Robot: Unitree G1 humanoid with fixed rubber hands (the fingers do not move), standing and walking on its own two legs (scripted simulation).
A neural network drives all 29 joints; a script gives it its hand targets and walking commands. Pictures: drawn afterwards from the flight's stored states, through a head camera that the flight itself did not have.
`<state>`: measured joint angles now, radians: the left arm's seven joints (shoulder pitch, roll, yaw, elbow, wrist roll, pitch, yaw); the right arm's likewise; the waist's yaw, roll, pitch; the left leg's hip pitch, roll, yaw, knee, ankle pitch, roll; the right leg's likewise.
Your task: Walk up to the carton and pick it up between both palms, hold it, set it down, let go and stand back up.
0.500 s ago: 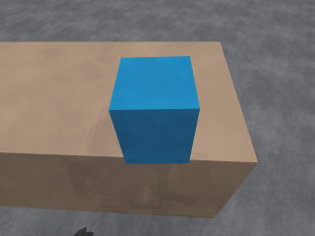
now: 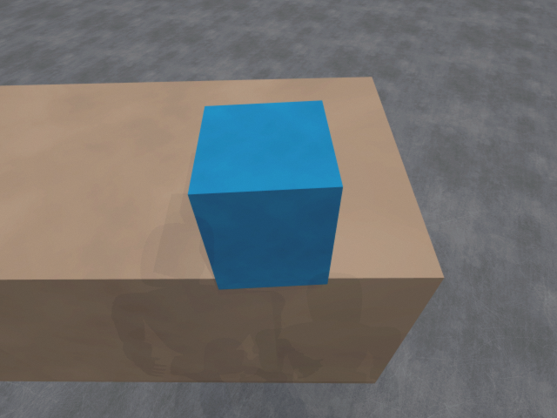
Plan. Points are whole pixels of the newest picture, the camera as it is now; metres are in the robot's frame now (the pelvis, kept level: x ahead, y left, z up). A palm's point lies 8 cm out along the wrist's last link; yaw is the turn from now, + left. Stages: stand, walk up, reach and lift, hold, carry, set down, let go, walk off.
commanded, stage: stand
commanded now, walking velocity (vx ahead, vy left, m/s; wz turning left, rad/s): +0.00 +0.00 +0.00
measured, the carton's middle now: (268, 198) +0.46 +0.04 +0.04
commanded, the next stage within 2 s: none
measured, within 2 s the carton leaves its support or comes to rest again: neither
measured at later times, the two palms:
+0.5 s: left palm out of the picture -0.01 +0.22 -0.14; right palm out of the picture -0.05 -0.22 -0.15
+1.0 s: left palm out of the picture -0.01 +0.22 -0.15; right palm out of the picture -0.04 -0.21 -0.14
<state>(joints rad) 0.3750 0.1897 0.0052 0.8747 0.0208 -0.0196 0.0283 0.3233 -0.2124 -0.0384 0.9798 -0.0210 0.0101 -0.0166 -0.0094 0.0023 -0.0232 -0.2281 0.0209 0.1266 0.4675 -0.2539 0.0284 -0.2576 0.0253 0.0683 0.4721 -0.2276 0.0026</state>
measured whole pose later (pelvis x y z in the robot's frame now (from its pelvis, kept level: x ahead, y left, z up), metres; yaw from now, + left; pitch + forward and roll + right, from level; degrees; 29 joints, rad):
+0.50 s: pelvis -0.01 +0.00 +0.00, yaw +0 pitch +0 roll +0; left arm 0.33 0.15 0.00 1.03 0.02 0.00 0.03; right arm 0.34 -0.16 -0.03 1.11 -0.02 0.02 -0.03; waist -0.02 0.02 0.00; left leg -0.22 0.02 0.12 0.45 -0.23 0.03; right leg -0.25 0.02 0.07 0.45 -0.20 0.00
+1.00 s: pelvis +0.01 +0.01 +0.00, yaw -1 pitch +0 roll +0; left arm 0.32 0.13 -0.01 1.11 0.01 -0.02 0.04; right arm 0.34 -0.13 -0.03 1.13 -0.02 -0.01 -0.04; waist -0.01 0.00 0.02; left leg -0.20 0.01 0.12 0.45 -0.26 0.03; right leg -0.23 0.02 0.08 0.45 -0.22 0.01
